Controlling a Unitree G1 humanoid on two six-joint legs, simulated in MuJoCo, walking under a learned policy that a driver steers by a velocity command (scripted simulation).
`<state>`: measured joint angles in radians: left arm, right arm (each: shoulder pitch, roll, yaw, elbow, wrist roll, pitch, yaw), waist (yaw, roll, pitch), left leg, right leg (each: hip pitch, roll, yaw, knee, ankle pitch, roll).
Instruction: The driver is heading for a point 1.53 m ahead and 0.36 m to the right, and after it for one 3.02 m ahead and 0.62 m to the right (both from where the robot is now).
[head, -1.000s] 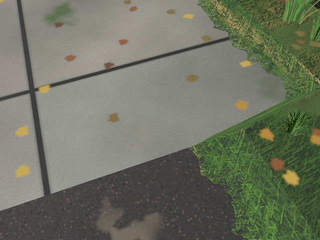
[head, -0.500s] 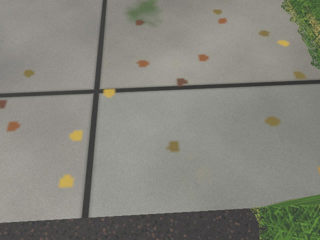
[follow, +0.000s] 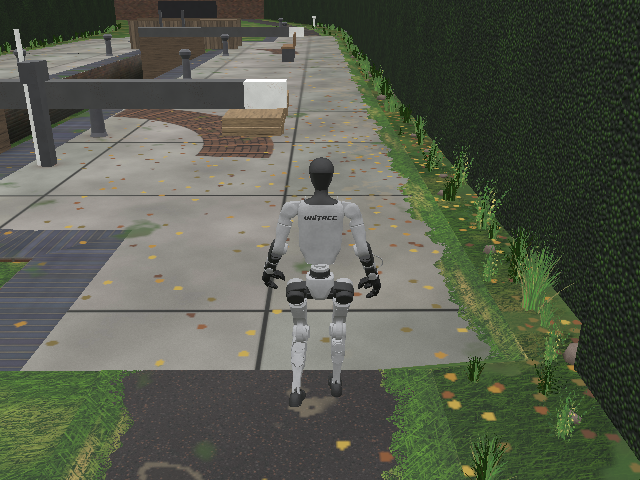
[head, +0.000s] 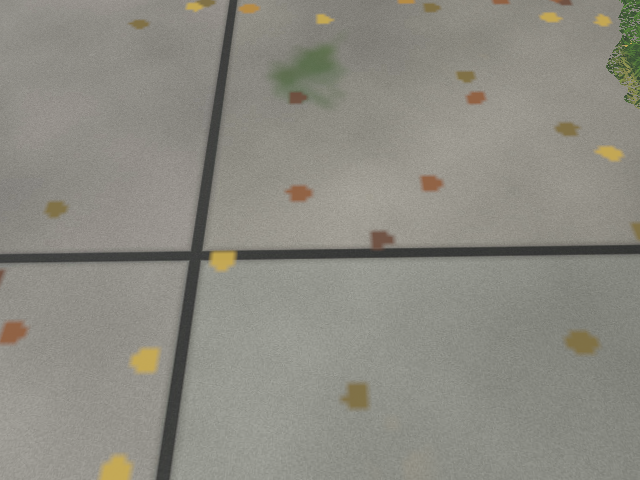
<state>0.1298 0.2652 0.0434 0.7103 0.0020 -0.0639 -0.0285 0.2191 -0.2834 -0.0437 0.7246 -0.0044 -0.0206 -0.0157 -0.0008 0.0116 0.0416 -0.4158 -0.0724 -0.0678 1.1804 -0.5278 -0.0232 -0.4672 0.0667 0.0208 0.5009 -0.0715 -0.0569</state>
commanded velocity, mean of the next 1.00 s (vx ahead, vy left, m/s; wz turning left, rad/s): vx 0.03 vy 0.00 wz -0.36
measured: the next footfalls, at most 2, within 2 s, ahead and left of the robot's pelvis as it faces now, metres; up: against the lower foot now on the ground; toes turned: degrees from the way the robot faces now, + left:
left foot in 0.30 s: +0.14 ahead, +0.14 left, +0.00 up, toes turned -16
right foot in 0.72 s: +0.03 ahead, -0.10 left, +0.00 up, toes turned -26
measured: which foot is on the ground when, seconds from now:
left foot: up 0.00-0.28, down 0.30-0.72, up 0.74-1.00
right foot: down 0.00-0.30, up 0.32-0.70, down 0.72-1.00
